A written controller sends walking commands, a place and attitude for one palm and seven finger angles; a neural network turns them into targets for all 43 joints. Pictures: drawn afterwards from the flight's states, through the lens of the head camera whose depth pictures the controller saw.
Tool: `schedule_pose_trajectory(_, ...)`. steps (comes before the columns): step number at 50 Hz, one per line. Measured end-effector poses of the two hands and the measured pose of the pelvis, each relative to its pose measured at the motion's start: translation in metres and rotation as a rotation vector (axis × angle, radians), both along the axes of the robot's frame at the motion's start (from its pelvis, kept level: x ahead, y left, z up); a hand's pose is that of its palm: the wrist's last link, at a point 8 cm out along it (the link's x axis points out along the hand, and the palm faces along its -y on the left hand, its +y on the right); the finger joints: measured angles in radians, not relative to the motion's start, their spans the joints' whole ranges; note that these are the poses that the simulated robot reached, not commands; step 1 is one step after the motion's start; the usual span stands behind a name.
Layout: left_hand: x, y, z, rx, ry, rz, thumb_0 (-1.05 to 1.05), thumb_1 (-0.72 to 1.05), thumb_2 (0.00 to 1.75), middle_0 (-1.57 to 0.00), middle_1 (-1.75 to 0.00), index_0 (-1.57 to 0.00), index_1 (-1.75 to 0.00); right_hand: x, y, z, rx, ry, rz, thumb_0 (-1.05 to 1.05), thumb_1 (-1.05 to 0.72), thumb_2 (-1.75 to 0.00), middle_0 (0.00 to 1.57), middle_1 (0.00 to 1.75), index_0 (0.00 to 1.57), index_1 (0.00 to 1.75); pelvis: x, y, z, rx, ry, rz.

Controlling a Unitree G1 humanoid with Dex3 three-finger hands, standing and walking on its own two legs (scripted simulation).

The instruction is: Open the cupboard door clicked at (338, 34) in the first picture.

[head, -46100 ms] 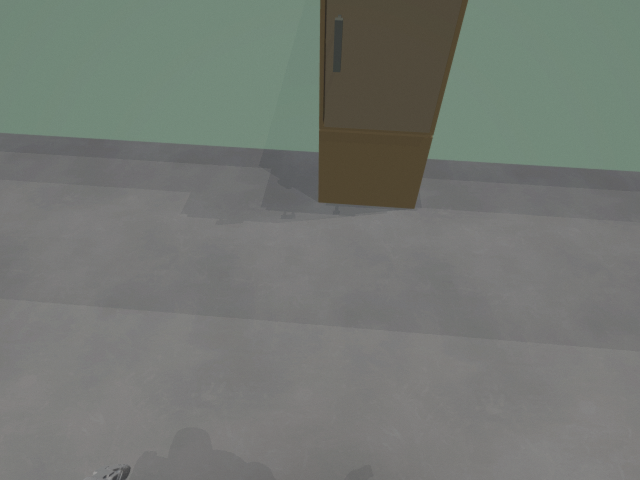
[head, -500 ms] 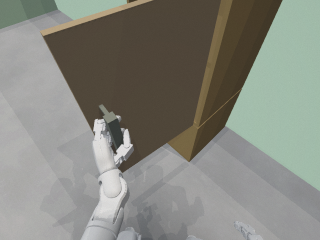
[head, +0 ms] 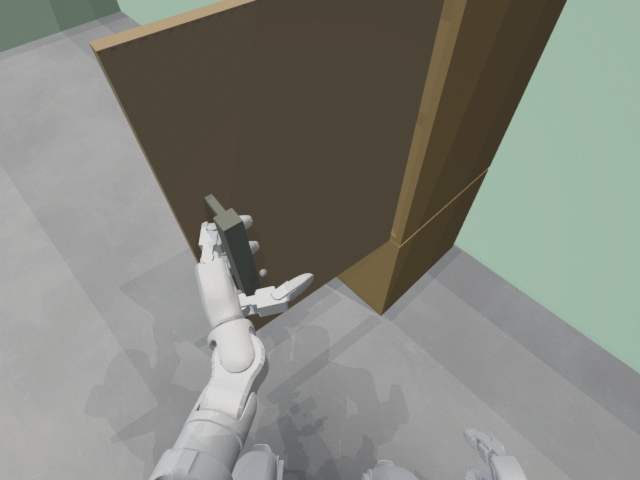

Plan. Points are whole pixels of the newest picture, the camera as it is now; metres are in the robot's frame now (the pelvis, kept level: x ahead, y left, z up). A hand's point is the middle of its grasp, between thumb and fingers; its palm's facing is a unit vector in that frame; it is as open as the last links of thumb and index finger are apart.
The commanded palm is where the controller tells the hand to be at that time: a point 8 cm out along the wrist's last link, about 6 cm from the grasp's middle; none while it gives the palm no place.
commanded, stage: open thumb and fingers to let go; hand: left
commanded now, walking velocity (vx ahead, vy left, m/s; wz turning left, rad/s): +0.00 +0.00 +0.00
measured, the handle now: (232, 248) +0.40 +0.13 +0.05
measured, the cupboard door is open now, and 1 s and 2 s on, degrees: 84 87 87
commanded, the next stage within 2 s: slide the hand sideways off the handle in 0.36 s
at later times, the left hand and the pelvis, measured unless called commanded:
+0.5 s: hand (259, 276) +0.36 +0.09 +0.04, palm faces +0.32 -0.95 -0.02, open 14.4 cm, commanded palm +0.32 +0.12 +0.04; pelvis -0.01 +0.02 +0.00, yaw +0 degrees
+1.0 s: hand (256, 313) +0.31 +0.09 +0.04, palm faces -0.12 -0.99 +0.00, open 16.2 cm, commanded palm +0.28 +0.16 +0.04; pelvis +0.00 +0.03 +0.00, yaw -2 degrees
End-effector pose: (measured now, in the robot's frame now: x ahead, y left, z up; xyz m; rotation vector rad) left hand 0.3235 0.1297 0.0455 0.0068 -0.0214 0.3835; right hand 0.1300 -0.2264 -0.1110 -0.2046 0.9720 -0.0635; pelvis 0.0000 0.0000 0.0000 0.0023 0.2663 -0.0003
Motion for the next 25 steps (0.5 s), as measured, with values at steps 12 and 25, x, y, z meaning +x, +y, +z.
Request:
schedule_pose_trajectory(12,0.0,0.002,-0.001,0.008,-0.004,-0.022,-0.01,-0.46,0.31,-0.34,-0.96,-0.29,-0.97,-0.011,0.009,-0.001,-0.012,0.027,-0.009,0.01,-0.9,-0.9,0.2,0.3,0.2,0.3,-0.003,0.011,-0.001,-0.011,-0.001,-0.004)
schedule_pose_trajectory(25,-0.003,0.007,-0.001,0.019,-0.006,-0.06,-0.02,-0.5,0.3,-0.46,-0.69,-0.41,-0.73,-0.011,0.021,0.0,-0.007,0.014,0.006,0.01,-0.9,-0.9,0.2,0.3,0.2,0.3,-0.009,0.021,-0.003,-0.021,-0.006,0.0)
